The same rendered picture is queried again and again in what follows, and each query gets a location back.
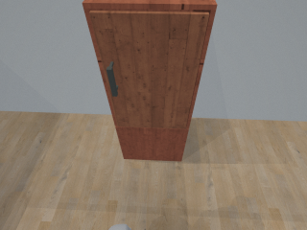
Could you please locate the handle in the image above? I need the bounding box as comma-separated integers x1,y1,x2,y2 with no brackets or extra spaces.
106,61,118,97

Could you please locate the cupboard door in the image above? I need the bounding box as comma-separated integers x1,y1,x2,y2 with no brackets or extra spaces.
89,11,210,129

